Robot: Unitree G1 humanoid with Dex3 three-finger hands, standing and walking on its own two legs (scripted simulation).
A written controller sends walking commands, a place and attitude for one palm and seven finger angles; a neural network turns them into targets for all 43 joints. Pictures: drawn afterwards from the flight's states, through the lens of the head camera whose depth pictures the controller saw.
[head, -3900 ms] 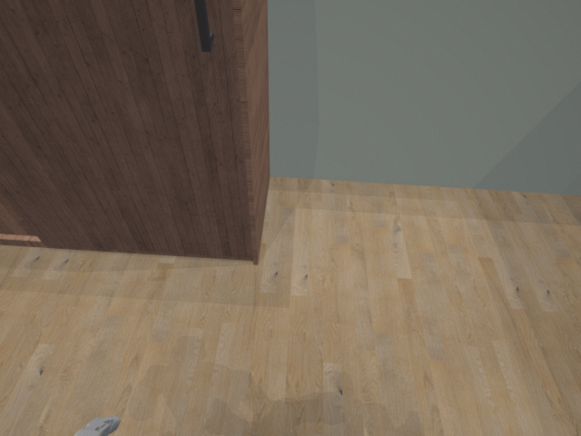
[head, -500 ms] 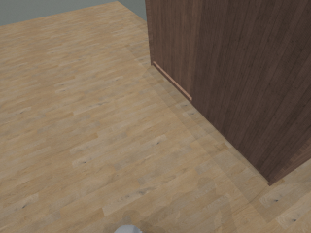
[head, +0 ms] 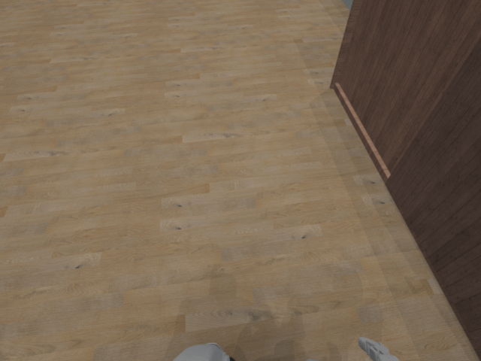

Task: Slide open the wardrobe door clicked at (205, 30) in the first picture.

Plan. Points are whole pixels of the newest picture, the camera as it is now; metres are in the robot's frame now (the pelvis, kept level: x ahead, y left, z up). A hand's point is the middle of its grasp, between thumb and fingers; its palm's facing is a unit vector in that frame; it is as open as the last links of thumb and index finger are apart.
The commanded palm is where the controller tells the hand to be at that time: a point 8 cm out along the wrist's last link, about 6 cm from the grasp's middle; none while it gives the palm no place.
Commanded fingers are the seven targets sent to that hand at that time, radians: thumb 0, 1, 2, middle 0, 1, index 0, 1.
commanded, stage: walk to a spot facing it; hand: right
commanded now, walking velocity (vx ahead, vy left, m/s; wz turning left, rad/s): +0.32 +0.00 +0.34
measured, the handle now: out of the picture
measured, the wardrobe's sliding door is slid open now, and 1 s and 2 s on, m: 0.00 0.00 0.00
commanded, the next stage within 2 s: turn to face it in 0.56 s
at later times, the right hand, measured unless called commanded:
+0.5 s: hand (395, 331) +0.22 -0.27 -0.16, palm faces -0.14 +0.98 -0.16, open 7.4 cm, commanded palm none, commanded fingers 0.00 -0.90 -0.90 0.20 0.30 0.20 0.30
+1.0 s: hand (324, 233) +0.40 -0.14 -0.13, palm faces -0.36 +0.92 -0.17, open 7.3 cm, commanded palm none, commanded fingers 0.00 -0.90 -0.90 0.20 0.30 0.20 0.30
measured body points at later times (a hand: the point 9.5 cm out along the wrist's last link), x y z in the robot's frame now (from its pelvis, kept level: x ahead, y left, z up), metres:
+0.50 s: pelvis +0.18 -0.08 +0.02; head +0.21 -0.11 +0.47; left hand +0.26 +0.17 -0.09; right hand +0.23 -0.32 -0.15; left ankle +0.10 +0.05 -0.62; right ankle +0.25 -0.15 -0.72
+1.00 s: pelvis +0.23 -0.05 +0.02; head +0.23 -0.03 +0.47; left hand +0.10 +0.13 -0.15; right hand +0.42 -0.19 -0.12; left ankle +0.19 +0.06 -0.72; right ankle +0.24 -0.16 -0.68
